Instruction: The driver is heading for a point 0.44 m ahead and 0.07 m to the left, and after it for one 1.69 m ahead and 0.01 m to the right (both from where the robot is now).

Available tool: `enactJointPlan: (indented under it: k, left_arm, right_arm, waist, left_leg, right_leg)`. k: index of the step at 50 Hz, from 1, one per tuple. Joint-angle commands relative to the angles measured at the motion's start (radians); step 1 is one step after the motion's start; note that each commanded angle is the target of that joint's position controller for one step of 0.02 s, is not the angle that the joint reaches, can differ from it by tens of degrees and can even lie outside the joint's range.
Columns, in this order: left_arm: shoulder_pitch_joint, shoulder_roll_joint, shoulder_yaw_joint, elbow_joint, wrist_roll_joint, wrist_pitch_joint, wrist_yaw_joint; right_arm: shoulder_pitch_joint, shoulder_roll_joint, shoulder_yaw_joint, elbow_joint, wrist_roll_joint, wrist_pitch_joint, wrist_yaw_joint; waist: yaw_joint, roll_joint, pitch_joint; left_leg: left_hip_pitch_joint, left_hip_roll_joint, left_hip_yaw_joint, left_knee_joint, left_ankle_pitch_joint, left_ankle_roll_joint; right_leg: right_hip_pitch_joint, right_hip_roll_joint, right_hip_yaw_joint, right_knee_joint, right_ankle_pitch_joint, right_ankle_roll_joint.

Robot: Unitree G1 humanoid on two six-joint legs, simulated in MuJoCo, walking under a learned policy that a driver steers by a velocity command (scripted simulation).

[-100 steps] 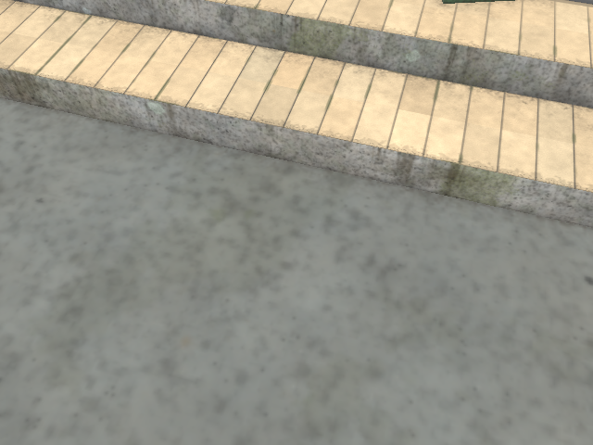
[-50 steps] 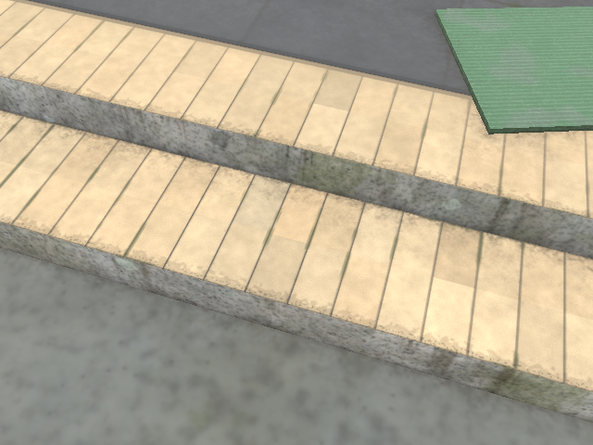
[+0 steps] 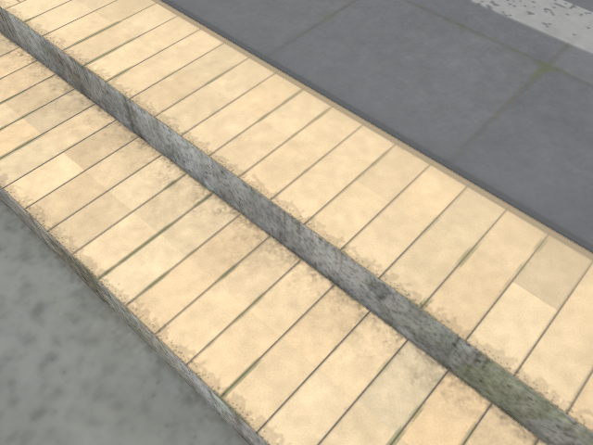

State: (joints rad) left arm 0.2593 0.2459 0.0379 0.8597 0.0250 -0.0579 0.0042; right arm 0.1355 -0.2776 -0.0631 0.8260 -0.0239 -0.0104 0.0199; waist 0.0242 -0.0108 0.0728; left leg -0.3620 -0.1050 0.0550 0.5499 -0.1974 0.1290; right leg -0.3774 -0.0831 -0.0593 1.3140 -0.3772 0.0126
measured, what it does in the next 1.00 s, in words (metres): climbs, turning left: right foot 0.13 m higher, then left foot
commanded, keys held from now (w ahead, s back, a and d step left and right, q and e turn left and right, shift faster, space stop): w+q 0.66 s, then w+e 0.34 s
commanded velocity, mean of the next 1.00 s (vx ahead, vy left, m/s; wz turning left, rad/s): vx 0.50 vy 0.00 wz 0.40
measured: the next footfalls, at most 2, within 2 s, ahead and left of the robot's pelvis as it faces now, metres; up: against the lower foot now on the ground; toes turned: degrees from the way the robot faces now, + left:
right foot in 0.46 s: +0.45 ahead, -0.08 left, +0.13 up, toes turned +14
left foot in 0.98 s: +0.65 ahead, +0.26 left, +0.13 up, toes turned +21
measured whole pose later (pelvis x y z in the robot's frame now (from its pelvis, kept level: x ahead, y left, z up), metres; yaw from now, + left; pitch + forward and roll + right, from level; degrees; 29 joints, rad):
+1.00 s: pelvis +0.55 +0.10 +0.12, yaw +20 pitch +5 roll -1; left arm 0.45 0.18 0.01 0.98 0.06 -0.13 -0.09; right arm -0.02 -0.19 0.02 0.62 -0.05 -0.07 0.06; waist 0.08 0.00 -0.07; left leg -0.58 0.02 0.01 0.64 -0.13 0.07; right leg -0.06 -0.04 -0.08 0.58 -0.52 0.00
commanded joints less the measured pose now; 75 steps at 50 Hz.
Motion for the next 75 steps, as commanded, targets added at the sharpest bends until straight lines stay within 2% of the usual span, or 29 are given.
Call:
enactJointPlan:
  k: [1, 11, 16, 21, 23, 24, 25, 28, 30, 31, 32, 36, 40, 41, 42, 43, 44, 47, 49, 50, 51, 52, 53, 55, 57, 63, 68, 71, 75]
  left_arm:
    - [0.019, 0.1, 0.014, -0.082, 0.02, -0.003, -0.001]
    - [-0.404, -0.031, -0.048, -0.339, 0.043, 0.026, 0.014]
    - [-0.51, -0.041, -0.088, -0.472, 0.041, 0.044, 0.013]
    - [-0.206, -0.041, -0.065, -0.376, 0.012, 0.054, 0.012]
    - [0.108, 0.084, 0.001, -0.297, 0.017, 0.022, 0.025]
    - [0.162, 0.189, 0.034, -0.27, 0.041, 0.013, 0.027]
    - [0.036, 0.179, 0.035, -0.274, 0.009, 0.036, 0.034]
    - [-0.138, -0.015, -0.002, -0.221, 0.0, 0.021, 0.029]
    - [-0.108, -0.033, 0.002, -0.156, 0.011, -0.006, 0.028]
    - [-0.099, -0.125, -0.029, -0.13, 0.0, -0.084, 0.016]
    - [-0.102, -0.128, -0.035, -0.105, 0.006, -0.109, 0.011]
    - [-0.048, -0.027, -0.029, -0.033, 0.05, -0.089, -0.014]
    - [0.089, -0.006, -0.042, 0.025, 0.061, -0.082, -0.027]
    - [0.177, 0.13, 0.028, 0.069, -0.033, -0.076, 0.02]
    - [0.167, 0.137, 0.029, 0.051, -0.032, -0.061, 0.038]
    - [0.121, -0.004, -0.031, 0.037, 0.036, -0.081, -0.042]
    - [0.12, -0.019, -0.033, 0.046, 0.044, -0.095, -0.077]
    - [0.062, 0.143, 0.013, 0.037, 0.014, -0.092, -0.11]
    - [0.051, 0.144, 0.024, 0.033, 0.042, -0.085, -0.096]
    - [0.312, -0.054, -0.028, 0.05, 0.047, -0.094, -0.08]
    - [0.35, -0.061, -0.04, 0.028, 0.029, -0.106, -0.102]
    - [0.149, 0.018, -0.003, 0.025, 0.005, -0.097, -0.107]
    - [0.121, 0.022, 0.004, 0.041, 0.002, -0.096, -0.09]
    - [0.098, -0.016, -0.001, 0.047, 0.056, -0.086, -0.076]
    - [0.053, -0.066, -0.01, 0.041, 0.044, -0.069, -0.104]
    - [-0.113, -0.075, -0.06, -0.03, 0.004, -0.062, -0.106]
    - [-0.315, -0.002, -0.076, -0.15, -0.01, -0.022, -0.097]
    - [-0.315, -0.047, -0.086, -0.162, 0.006, 0.03, -0.119]
    - [-0.181, 0.014, -0.049, -0.191, -0.018, 0.018, -0.096]
  right_arm:
    - [0.077, -0.115, -0.028, -0.032, 0.016, -0.018, -0.02]
    - [0.494, -0.108, -0.002, 0.068, -0.008, -0.073, -0.047]
    - [0.407, -0.11, 0.011, 0.087, 0.02, -0.066, -0.068]
    - [0.322, -0.155, -0.017, 0.025, 0.04, -0.049, -0.043]
    - [0.254, -0.176, -0.043, -0.007, 0.037, -0.085, -0.027]
    - [0.221, -0.055, -0.026, -0.086, 0.054, -0.091, -0.008]
    - [0.256, -0.058, -0.026, -0.118, -0.014, -0.087, 0.011]
    - [0.199, -0.018, -0.023, -0.146, -0.032, -0.026, 0.008]
    - [0.195, 0.013, -0.013, -0.173, -0.01, 0.006, -0.002]
    - [0.215, 0.139, 0.062, -0.129, -0.017, -0.033, 0.06]
    - [0.241, 0.111, 0.055, -0.106, -0.031, -0.046, 0.083]
    - [0.071, -0.042, 0.02, -0.122, -0.028, -0.085, 0.064]
    - [-0.144, -0.002, 0.041, -0.216, -0.048, -0.091, 0.024]
    - [-0.224, -0.013, 0.027, -0.268, -0.022, -0.056, 0.012]
    - [-0.227, 0.007, 0.048, -0.27, -0.015, -0.046, 0.024]
    - [-0.215, 0.104, 0.087, -0.265, -0.06, -0.039, 0.037]
    - [-0.208, 0.078, 0.078, -0.269, -0.065, -0.026, 0.048]
    - [-0.154, -0.03, 0.033, -0.262, -0.019, -0.047, 0.053]
    - [0.091, -0.132, -0.008, -0.19, -0.007, -0.08, 0.025]
    - [0.324, -0.215, -0.025, -0.132, -0.03, -0.092, 0.007]
    - [0.511, -0.217, -0.031, -0.088, -0.015, -0.096, -0.002]
    - [0.547, -0.19, -0.046, -0.02, -0.027, -0.104, -0.021]
    - [0.419, -0.171, -0.046, 0.003, -0.014, -0.1, -0.02]
    - [0.209, 0.03, 0.012, -0.04, -0.005, -0.086, -0.027]
    - [0.169, 0.095, 0.024, -0.042, -0.023, -0.071, -0.029]
    - [0.316, 0.088, 0.052, 0.129, -0.1, -0.07, -0.003]
    - [0.343, 0.041, 0.093, 0.158, -0.133, -0.089, -0.001]
    - [0.352, -0.047, 0.089, 0.134, -0.082, -0.103, 0.014]
    - [0.331, -0.199, 0.022, 0.121, -0.071, -0.114, 0.028]
  waist:
    - [-0.004, 0.006, -0.088]
    - [-0.133, 0.023, -0.058]
    - [-0.057, 0.01, 0.006]
    - [0.04, 0.138, -0.226]
    - [0.202, 0.084, -0.4]
    - [0.175, -0.239, -0.475]
    - [0.069, -0.26, -0.417]
    - [-0.052, 0.01, -0.005]
    - [-0.087, -0.02, 0.015]
    - [-0.055, -0.181, -0.069]
    - [-0.062, -0.118, -0.07]
    - [-0.015, -0.019, -0.11]
    - [0.039, -0.038, -0.131]
    - [0.005, 0.053, 0.051]
    - [0.019, 0.089, 0.038]
    - [0.045, -0.105, -0.2]
    - [0.033, -0.09, -0.131]
    - [-0.065, -0.057, -0.073]
    - [-0.153, -0.029, -0.217]
    - [-0.107, 0.185, -0.589]
    - [-0.183, 0.326, -0.678]
    - [-0.239, 0.175, -0.346]
    - [-0.168, 0.143, -0.185]
    - [-0.049, 0.093, -0.179]
    - [-0.014, 0.079, -0.207]
    - [-0.013, 0.044, -0.091]
    - [-0.041, 0.038, -0.116]
    - [-0.031, 0.117, -0.066]
    - [0.049, 0.179, -0.146]
  left_leg:
    - [0.241, 0.265, -0.369, -0.3, 0.285, 0.15]
    - [0.56, 0.308, -0.615, -0.195, 0.119, 0.212]
    - [0.259, 0.242, -0.539, -0.404, 0.091, 0.143]
    - [0.188, 0.214, -0.295, -0.225, 1.415, 0.068]
    - [0.151, 0.185, -0.301, 0.316, 1.42, 0.023]
    - [-0.117, -0.027, -0.234, 0.713, 0.312, -0.045]
    - [-0.249, -0.04, -0.27, 0.895, -0.083, -0.05]
    - [-0.364, 0.089, -0.188, 0.896, -0.056, -0.034]
    - [-0.331, 0.099, -0.178, 0.89, -0.068, -0.048]
    - [-0.461, 0.129, -0.296, 0.921, 0.127, -0.007]
    - [-0.484, 0.117, -0.308, 0.921, 0.169, 0.0]
    - [-0.608, 0.084, -0.272, 0.883, 0.231, 0.013]
    - [-0.658, 0.128, -0.175, 0.646, 0.228, -0.026]
    - [-0.738, 0.175, -0.086, 0.597, 0.118, -0.083]
    - [-0.642, 0.193, -0.024, 0.435, 0.096, -0.116]
    - [-0.418, 0.183, -0.054, 0.348, 0.147, -0.085]
    - [-0.284, 0.181, -0.05, 0.292, 0.217, -0.082]
    - [-0.084, 0.076, 0.013, 0.068, 0.123, -0.078]
    - [0.241, 0.128, -0.077, -0.003, 0.315, 0.022]
    - [0.811, 0.382, -0.289, 0.169, 0.848, 0.26]
    - [1.007, 0.573, -0.791, -0.077, 0.64, 0.416]
    - [0.776, 0.513, -0.719, -0.147, 0.411, 0.261]
    - [0.526, 0.485, -0.527, -0.179, 0.241, 0.176]
    - [0.266, 0.405, -0.326, -0.268, 0.181, 0.131]
    - [0.193, 0.398, -0.252, -0.319, 0.166, 0.144]
    - [0.247, 0.458, -0.118, -0.351, 0.101, 0.141]
    - [0.21, 0.353, 0.091, -0.454, 0.102, 0.058]
    - [0.103, 0.389, 0.201, -0.511, 0.471, 0.078]
    - [0.46, 0.461, 0.209, -0.166, 1.276, 0.102]
  right_leg:
    - [-0.257, -0.048, 0.078, 0.026, 0.057, 0.002]
    - [-1.177, 0.024, 0.072, 0.83, -0.219, -0.04]
    - [-0.939, 0.027, 0.043, 0.402, -0.142, -0.041]
    - [-0.065, 0.153, -0.091, -0.09, -0.05, -0.106]
    - [0.254, 0.07, 0.159, -0.352, -0.19, -0.174]
    - [0.383, -0.232, 0.68, -0.665, -0.223, -0.295]
    - [0.285, -0.288, 1.04, -0.906, -0.279, -0.317]
    - [-0.11, -0.237, 0.669, -0.883, -0.508, -0.224]
    - [-0.191, -0.209, 0.454, -0.908, -0.318, -0.175]
    - [-0.101, -0.12, 0.361, -0.902, -0.172, -0.183]
    - [-0.091, -0.142, 0.343, -0.912, -0.093, -0.211]
    - [-0.011, -0.126, 0.181, -0.937, -0.034, -0.252]
    - [0.192, -0.115, 0.161, -0.996, 0.161, -0.276]
    - [0.216, -0.172, 0.22, -1.053, 0.242, -0.252]
    - [0.195, -0.134, 0.189, -1.091, 0.234, -0.251]
    - [0.207, -0.089, 0.091, -1.094, 0.222, -0.239]
    - [0.129, -0.069, 0.064, -1.082, 0.234, -0.227]
    - [0.188, -0.121, 0.088, -0.976, 0.586, -0.208]
    - [0.174, -0.068, 0.054, -0.651, 0.816, -0.119]
    - [-0.082, 0.031, 0.032, -0.329, 0.343, -0.043]
    - [-0.376, 0.19, 0.114, 0.004, -0.246, 0.005]
    - [-0.588, 0.136, 0.208, 0.234, -0.109, -0.029]
    - [-0.624, 0.074, 0.205, 0.264, 0.036, -0.058]
    - [-0.479, -0.008, 0.188, 0.172, 0.17, -0.074]
    - [-0.497, -0.005, 0.155, 0.284, 0.177, -0.09]
    - [-1.039, 0.043, 0.185, 0.832, 0.106, -0.209]
    - [-0.92, -0.025, 0.059, 0.353, 0.376, -0.173]
    - [-0.54, 0.039, -0.081, 0.136, 0.155, -0.129]
    - [-0.381, 0.21, -0.129, -0.234, 0.005, -0.156]
Velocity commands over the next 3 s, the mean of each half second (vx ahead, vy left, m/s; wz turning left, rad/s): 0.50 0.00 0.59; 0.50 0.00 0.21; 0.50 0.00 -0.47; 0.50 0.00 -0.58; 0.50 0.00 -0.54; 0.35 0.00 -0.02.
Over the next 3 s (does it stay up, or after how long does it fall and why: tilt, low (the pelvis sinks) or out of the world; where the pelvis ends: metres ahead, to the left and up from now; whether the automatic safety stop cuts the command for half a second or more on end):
stays up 1.57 -0.07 0.27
